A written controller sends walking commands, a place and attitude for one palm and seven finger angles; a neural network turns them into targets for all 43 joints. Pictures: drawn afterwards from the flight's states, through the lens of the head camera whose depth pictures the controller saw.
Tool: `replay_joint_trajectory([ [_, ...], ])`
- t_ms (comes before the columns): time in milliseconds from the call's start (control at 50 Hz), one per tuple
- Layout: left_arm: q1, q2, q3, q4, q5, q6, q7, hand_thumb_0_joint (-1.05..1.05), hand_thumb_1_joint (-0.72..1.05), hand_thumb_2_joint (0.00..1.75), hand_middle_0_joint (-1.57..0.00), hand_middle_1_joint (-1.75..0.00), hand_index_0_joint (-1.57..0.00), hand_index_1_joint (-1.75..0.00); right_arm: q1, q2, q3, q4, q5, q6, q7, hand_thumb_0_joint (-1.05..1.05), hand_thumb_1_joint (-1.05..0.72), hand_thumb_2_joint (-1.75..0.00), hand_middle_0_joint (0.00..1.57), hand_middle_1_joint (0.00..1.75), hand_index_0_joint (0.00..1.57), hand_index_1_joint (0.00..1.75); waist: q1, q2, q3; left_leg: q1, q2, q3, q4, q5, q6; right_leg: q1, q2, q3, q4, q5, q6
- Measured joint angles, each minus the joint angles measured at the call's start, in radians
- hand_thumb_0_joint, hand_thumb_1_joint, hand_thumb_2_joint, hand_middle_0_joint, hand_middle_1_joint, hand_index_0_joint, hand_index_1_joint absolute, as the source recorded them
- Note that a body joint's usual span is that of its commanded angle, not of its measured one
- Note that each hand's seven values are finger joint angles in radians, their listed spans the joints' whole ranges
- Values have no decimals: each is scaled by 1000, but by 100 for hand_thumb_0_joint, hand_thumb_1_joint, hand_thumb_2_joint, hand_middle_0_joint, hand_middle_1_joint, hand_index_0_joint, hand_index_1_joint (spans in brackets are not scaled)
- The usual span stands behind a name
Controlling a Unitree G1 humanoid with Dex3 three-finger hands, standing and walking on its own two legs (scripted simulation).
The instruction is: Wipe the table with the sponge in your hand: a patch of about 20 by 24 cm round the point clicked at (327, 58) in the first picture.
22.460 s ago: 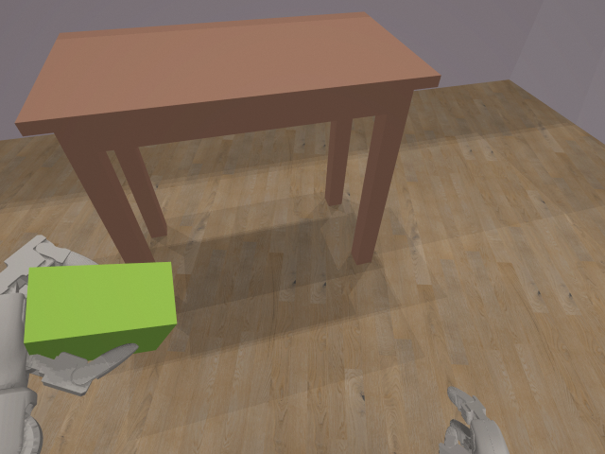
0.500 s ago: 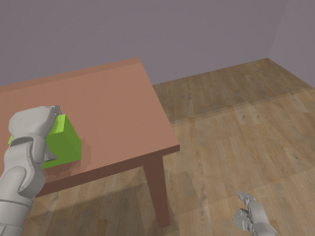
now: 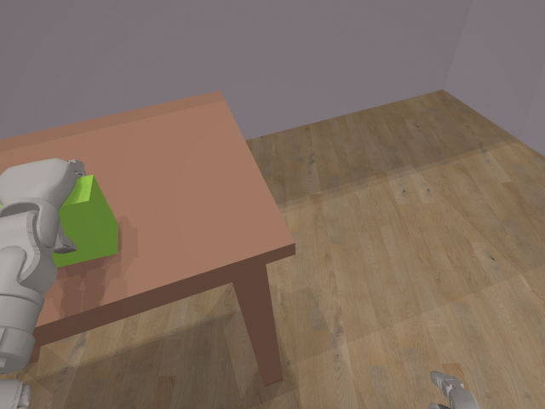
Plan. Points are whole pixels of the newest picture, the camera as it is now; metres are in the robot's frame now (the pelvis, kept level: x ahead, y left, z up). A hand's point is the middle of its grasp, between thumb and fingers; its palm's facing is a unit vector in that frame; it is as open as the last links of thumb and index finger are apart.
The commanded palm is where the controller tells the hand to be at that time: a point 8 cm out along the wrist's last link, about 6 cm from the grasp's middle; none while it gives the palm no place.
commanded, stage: wipe forward along the first lane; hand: left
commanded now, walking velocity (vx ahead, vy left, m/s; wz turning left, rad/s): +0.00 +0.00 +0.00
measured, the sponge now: (70, 232) +0.32 +0.36 +0.10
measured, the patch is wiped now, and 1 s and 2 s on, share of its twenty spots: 0.10 0.30 0.50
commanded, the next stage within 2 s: slide across to the middle lane in 1.10 s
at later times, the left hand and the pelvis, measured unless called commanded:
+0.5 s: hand (61, 191) +0.37 +0.38 +0.14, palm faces -0.10 +0.04 -0.99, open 10.2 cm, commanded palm +0.35 +0.38 +0.16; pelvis +0.00 +0.00 +0.00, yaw +0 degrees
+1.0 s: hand (57, 172) +0.41 +0.41 +0.14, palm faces -0.12 +0.04 -0.99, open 10.2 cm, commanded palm +0.41 +0.41 +0.16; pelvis +0.01 +0.02 -0.01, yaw -1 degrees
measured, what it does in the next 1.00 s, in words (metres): stands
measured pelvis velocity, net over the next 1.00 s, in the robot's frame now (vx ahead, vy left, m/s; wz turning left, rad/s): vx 0.01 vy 0.02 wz -0.02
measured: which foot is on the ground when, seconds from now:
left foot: down 0.00-1.00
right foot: down 0.00-1.00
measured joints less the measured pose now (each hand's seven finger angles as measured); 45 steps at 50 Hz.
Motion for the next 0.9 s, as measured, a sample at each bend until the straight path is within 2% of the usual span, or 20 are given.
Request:
replay_joint_trajectory([
  [120, -54, 24, 11, 91, 16, -40, 4, 0, -52, 103, -71, -133, -74, -133, 31, -7, -14, 2, 5, 4, 0, 1, -91, -90, 20, 30, 20, 29, -14, -3, -9, -31, 5, 1, 20, -9, -2, -29, 5, 0, 13, -5, -3],
  [320, -130, 45, 34, 225, 18, -113, 22, 0, -53, 103, -71, -133, -74, -133, 60, -5, -23, 9, 11, 9, 4, 1, -91, -90, 20, 30, 20, 29, -23, -9, -26, -72, 7, 3, 46, -22, -2, -69, 7, 1, 37, -15, -3],
  [560, -246, 83, 41, 392, 67, -187, 40, 1, -53, 103, -72, -132, -74, -133, 84, 0, -28, 0, 14, 18, 14, 1, -91, -90, 20, 30, 20, 29, -38, -20, -44, -126, 10, 9, 71, -30, 0, -119, 11, 5, 51, -15, -1],
  [740, -322, 117, 37, 489, 95, -216, 60, 1, -53, 103, -72, -132, -75, -133, 118, -5, -34, 3, 18, 23, 16, 1, -91, -90, 20, 30, 20, 29, -54, -28, -49, -160, 10, 14, 81, -31, 7, -150, 11, 10, 49, -9, 5],
  [900, -361, 143, 53, 549, 100, -242, 71, 1, -53, 103, -72, -132, -75, -133, 146, -7, -38, 11, 21, 29, 17, 1, -91, -90, 20, 30, 20, 29, -67, -32, -55, -181, 8, 21, 85, -34, 15, -168, 8, 18, 45, -6, 13],
])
